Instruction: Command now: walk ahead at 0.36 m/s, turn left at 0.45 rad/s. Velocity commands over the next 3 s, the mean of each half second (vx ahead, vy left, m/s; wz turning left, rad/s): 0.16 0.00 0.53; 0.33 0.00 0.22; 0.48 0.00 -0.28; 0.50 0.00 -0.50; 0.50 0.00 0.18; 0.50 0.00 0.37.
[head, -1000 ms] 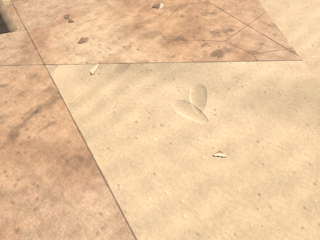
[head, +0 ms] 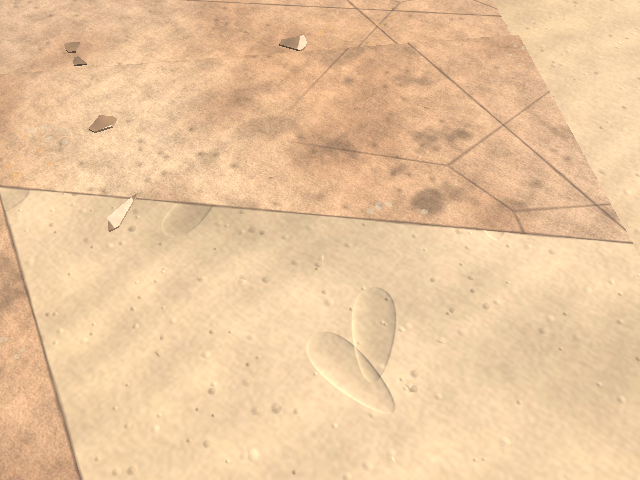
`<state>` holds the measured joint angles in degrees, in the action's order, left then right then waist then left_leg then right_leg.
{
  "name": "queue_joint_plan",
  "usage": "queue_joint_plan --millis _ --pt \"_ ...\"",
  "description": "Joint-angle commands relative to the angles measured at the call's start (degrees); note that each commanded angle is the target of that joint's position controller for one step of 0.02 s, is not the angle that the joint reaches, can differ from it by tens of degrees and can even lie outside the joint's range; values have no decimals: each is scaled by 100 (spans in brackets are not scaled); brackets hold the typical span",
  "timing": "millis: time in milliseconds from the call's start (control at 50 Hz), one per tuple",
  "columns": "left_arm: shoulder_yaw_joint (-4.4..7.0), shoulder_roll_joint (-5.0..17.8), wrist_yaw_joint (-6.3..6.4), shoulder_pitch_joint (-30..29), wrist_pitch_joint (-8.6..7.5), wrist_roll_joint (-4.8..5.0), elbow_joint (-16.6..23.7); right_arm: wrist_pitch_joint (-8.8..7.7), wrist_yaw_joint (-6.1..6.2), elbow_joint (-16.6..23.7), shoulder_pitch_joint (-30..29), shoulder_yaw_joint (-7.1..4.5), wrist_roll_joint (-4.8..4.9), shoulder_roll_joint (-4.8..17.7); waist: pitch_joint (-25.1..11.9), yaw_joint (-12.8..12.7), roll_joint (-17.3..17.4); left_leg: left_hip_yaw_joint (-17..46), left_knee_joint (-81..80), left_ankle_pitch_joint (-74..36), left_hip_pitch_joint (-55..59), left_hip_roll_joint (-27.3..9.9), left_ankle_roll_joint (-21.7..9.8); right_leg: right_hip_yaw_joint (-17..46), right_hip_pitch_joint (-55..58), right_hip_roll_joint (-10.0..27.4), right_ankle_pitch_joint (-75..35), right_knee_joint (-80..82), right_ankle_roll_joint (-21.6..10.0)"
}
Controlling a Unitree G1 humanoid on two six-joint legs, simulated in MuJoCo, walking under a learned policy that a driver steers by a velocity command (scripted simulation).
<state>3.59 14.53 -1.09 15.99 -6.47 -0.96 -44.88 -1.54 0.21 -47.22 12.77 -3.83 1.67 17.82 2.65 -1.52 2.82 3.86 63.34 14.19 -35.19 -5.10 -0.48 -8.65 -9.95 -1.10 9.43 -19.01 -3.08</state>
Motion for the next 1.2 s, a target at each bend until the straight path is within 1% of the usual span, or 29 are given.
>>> queue_joint_plan --millis 20,80,160,200,240,260,280,300,320,360,380,420,480,540,640,700,720,740,760,780,800,840,940,1060,1100,1140,1160,1180,1200 --pt "178 727 101 -600 -107 -23 380 46 -5 315 302 -49 -87 95 -34 345 -673 93 -679 -773 4 -154 132 451 -107 1523 -2724 936 -782" --pt "221 900 236 -543 23 25 329 0 -164 541 -282 20 -135 -70 -80 110 -635 -337 -1891 -1696 393 -23 130 -121 -28 1376 -2927 749 -673" --pt "300 1109 299 -404 217 191 229 52 -327 889 -649 -62 -137 132 -239 20 -703 -511 -2505 -1294 419 103 -33 -128 688 1698 -3059 195 -608" --pt "347 1192 324 -555 303 302 265 91 -360 972 -502 -148 -159 297 -349 176 -793 -679 -2668 -708 647 278 -222 -123 869 1782 -3527 -406 -484" --pt "322 1070 331 -613 374 353 304 66 -302 781 425 -351 -158 644 -815 643 -506 -878 -3497 -1240 1904 734 -549 -337 680 1367 -3602 -2008 -129" --pt "250 907 299 -300 353 154 355 67 -154 794 783 -531 -168 1248 -1185 722 426 273 -3616 -3909 3143 11 -920 -408 -396 925 -1694 -3571 323" --pt "75 392 231 236 335 -156 493 79 -62 984 531 -539 -253 1672 -1752 89 1454 2408 -3209 -6092 4564 -1307 -2081 90 -2293 -81 3272 -5565 738" --pt "94 731 156 163 308 19 465 42 -145 1176 517 -452 -269 1391 -2732 424 753 3248 -3826 -4507 4675 -1628 -2504 1354 -2549 -120 3222 -6170 675" --pt "153 950 152 -381 337 211 576 8 -185 1253 198 -389 -205 1112 -2106 475 257 2712 -4102 -3338 4216 -1366 -2226 1415 -2896 67 2651 -6110 574" --pt "173 922 306 -724 452 70 580 56 -119 1270 -323 -261 -22 682 -1125 233 -203 1985 -4370 -1953 2943 -859 -1624 1379 -2866 408 1864 -5265 565" --pt "196 950 342 -693 516 42 615 91 -77 1313 -455 -246 -78 654 -987 86 -21 1820 -4487 -1756 2414 -674 -1519 1389 -2508 423 1649 -4969 562" --pt "176 810 354 -560 561 21 610 119 -15 1375 -496 -276 -193 724 -1025 -4 201 1601 -4531 -2060 2070 -453 -1464 1293 -2138 285 1414 -4534 611" --pt "117 655 386 -655 569 23 625 160 97 1370 -340 -335 -154 862 -1188 80 196 1601 -4451 -2013 2163 -373 -1436 1341 -2083 182 1224 -3799 748" --pt "90 644 326 -742 574 78 640 207 168 1418 -402 -286 -107 764 -1203 184 471 1731 -4757 657 1947 -235 -1311 1240 -1879 239 805 -3137 765" --pt "65 636 169 -809 346 113 726 181 101 1261 -40 -190 -163 704 -909 373 636 2076 -4771 1743 1810 -389 -1237 960 -1300 170 1132 -2132 531" --pt "60 520 102 -328 197 132 540 186 60 1226 -148 -106 -121 599 -572 36 488 1971 -4532 2234 1204 -117 -998 749 -235 86 689 -787 150" --pt "89 629 117 18 162 92 444 164 61 1268 -256 -46 -123 410 -496 -105 258 1758 -4067 2146 790 122 -778 1127 243 452 866 -456 -15" --pt "131 912 146 645 136 1 333 119 52 1344 -376 65 -125 -3 -594 -233 -670 945 -2370 1874 90 695 -405 2443 837 1521 1641 164 -356" --pt "315 1542 72 779 134 -112 237 -27 35 1634 -595 -5 -23 204 54 -162 -1800 163 -1509 1751 -1348 1105 -291 4451 833 2329 2962 930 -1023" --pt "292 1322 92 556 77 -54 322 -146 24 1580 -705 -108 -11 563 388 -134 -1348 543 -870 1294 -1675 730 -274 4624 688 2425 3231 1014 -1192" --pt "221 1061 135 374 54 44 355 -197 -30 1461 -572 -146 -17 629 379 3 -1144 545 -692 769 -1812 621 -249 4103 860 2162 2875 941 -1014" --pt "169 932 155 341 69 128 357 -219 -76 1329 -554 -130 -105 468 232 -4 -1023 262 -666 133 -1764 385 -116 3297 1054 1791 1991 990 -773" --pt "96 769 151 760 112 129 170 -248 -147 1379 -1093 -5 -106 -17 80 -267 -1013 -322 -1532 -992 -944 270 106 1891 803 1268 -52 1098 -655" --pt "144 1049 139 1192 223 213 -54 -350 -321 1575 -1856 51 -12 -53 308 -543 -1076 -580 -3024 -1137 27 444 53 1666 700 1416 -659 918 -690" --pt "173 1138 155 1178 278 259 -110 -410 -356 1610 -1771 5 5 88 306 -351 -1138 -496 -3344 -866 336 501 -92 1874 872 1588 -1111 705 -647" --pt "207 1262 188 953 321 292 -93 -444 -309 1405 -957 -144 -22 388 -172 223 -1145 -589 -3727 -864 1648 691 -321 1713 809 1480 -2674 -103 -473" --pt "170 1165 193 891 307 257 -52 -436 -233 1156 -73 -279 -53 671 -798 648 -1013 -487 -3693 -1027 3053 555 -492 1458 330 1182 -2991 -1121 -296" --pt "16 748 190 784 267 77 173 -399 -130 979 1109 -398 -174 1138 -1862 1103 -247 838 -3423 -1037 4985 -744 -879 1248 -987 803 -1273 -3022 -63" --pt "-147 122 197 1518 171 209 268 -353 -151 878 1263 -402 -253 1387 -2669 688 1468 3323 -4156 379 6186 -2000 -1613 1301 -2769 -28 2384 -4771 210"
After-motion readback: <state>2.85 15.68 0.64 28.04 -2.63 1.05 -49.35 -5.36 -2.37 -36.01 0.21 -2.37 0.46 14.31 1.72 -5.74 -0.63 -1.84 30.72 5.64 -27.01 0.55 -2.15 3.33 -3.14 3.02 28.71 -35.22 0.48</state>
